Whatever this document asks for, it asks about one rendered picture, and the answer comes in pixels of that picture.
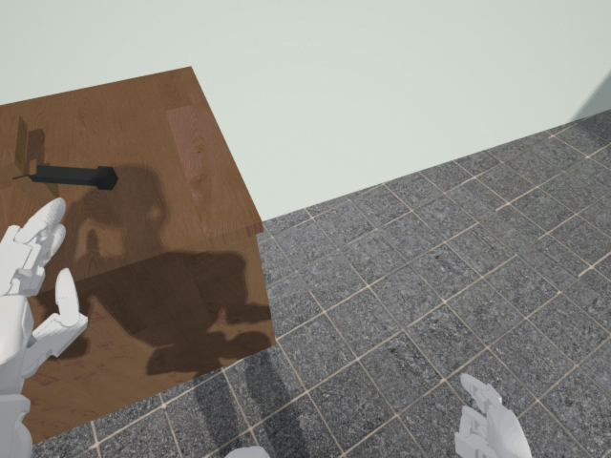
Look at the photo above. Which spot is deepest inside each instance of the right robot hand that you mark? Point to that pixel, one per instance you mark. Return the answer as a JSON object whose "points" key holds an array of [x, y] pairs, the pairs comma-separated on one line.
{"points": [[498, 436]]}

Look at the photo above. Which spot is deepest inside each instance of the counter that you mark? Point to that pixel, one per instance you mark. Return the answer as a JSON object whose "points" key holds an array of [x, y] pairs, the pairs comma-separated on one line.
{"points": [[166, 265]]}

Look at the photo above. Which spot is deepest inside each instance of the tap lever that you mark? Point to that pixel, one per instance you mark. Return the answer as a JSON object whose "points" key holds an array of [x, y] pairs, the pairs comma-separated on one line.
{"points": [[103, 177]]}

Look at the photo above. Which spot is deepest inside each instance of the left robot hand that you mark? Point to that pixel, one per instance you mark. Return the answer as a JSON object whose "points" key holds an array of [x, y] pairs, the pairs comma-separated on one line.
{"points": [[23, 254]]}

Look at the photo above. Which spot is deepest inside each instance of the robot left forearm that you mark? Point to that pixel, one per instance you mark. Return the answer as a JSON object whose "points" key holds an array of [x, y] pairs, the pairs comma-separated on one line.
{"points": [[15, 439]]}

